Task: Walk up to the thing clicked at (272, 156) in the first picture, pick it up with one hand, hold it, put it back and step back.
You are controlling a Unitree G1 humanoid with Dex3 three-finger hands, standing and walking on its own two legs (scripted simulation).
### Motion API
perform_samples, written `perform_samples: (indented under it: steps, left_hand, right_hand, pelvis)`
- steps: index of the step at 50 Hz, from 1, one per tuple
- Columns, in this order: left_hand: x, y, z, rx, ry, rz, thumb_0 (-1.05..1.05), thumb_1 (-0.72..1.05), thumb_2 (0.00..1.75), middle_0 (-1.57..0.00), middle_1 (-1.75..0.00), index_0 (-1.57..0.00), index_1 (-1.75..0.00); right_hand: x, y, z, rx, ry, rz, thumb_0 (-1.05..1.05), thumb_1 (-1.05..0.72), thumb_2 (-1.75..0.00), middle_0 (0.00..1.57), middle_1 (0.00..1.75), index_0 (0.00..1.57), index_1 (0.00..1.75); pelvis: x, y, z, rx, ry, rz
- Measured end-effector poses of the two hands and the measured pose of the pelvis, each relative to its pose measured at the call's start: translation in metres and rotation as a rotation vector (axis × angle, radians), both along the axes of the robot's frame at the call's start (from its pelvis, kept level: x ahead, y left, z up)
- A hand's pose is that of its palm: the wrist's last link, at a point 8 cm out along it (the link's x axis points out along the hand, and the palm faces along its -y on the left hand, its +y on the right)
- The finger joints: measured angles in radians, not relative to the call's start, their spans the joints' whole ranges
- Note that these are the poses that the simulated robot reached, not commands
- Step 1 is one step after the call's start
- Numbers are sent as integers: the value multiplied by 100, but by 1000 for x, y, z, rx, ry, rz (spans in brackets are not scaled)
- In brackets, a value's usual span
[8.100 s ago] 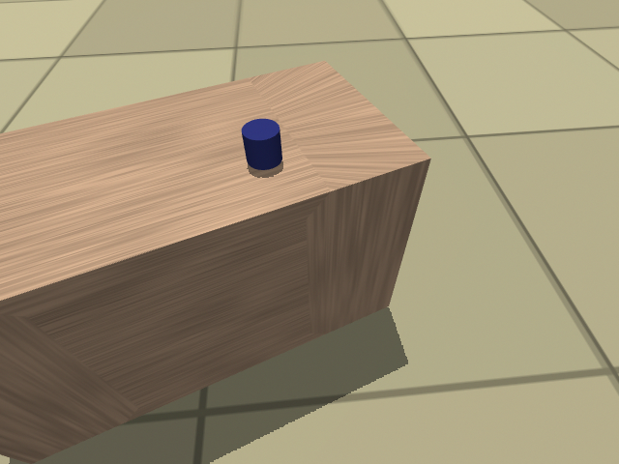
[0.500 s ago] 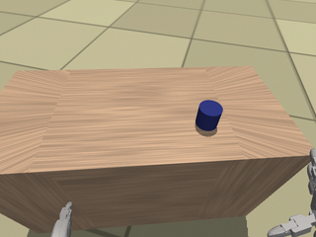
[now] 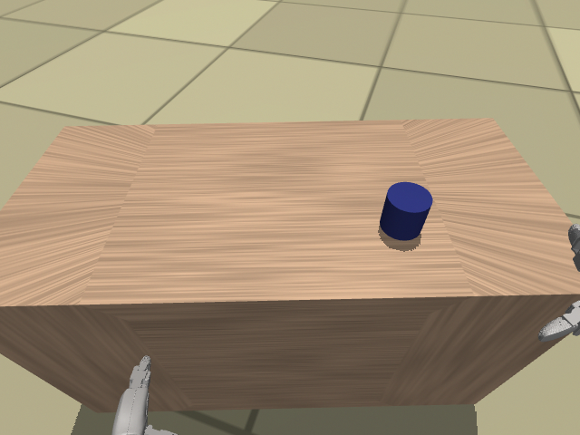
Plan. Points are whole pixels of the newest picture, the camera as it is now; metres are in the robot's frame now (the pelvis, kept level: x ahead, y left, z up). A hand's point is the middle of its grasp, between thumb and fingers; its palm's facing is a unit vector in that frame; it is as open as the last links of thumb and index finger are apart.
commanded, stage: go down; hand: right
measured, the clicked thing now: (404, 211) +0.54 -0.19 -0.03
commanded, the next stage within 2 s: none
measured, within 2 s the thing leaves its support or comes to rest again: neither
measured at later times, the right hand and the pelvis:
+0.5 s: hand (568, 256) +0.33 -0.33 +0.10, palm faces +0.13 +0.99 +0.00, open 17.5 cm; pelvis +0.01 -0.01 -0.01, yaw +0 degrees
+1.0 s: hand (566, 219) +0.40 -0.36 +0.11, palm faces +0.13 +0.99 +0.01, open 17.6 cm; pelvis +0.00 -0.01 -0.02, yaw +1 degrees
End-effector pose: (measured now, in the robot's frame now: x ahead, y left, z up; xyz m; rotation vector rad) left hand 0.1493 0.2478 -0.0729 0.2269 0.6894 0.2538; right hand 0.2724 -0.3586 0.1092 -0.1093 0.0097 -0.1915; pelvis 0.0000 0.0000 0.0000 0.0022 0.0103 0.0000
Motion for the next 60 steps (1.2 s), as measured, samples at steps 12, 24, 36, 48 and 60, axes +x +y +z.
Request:
perform_samples:
  steps: [12,24,36,48,60]
  left_hand:
    - [-13,7,-6,53,57,15,-1,-52,4,-5,-5,-5,-5]
    - [10,-6,4,62,-21,-26,-1,-53,5,-5,-5,-5,-6]
    - [-4,2,-1,94,11,-18,-1,-53,5,-6,-5,-5,-6]
    - [-13,-2,-2,108,16,-23,-1,-53,6,-5,-5,-5,-6]
    - [-14,-9,-4,112,2,-40,-1,-54,6,-5,-5,-5,-6]
  right_hand:
    - [27,-14,-14,100,23,73,-2,59,-3,4,6,4,6]
    - [32,-25,-10,111,3,65,-2,53,-3,5,5,5,5]
    - [70,-37,0,123,8,73,-2,54,-3,5,5,5,5]
    - [94,-49,-3,128,14,67,-2,57,-3,5,5,5,5]
    - [110,-59,0,126,14,55,-2,57,-4,5,5,5,5]
  pelvis:
    - [6,-9,-4,8,48,21]
    - [12,-9,-5,18,63,5]
    - [8,-8,-11,19,112,7]
    - [4,-12,-19,32,157,19]
    - [3,-16,-27,42,193,19]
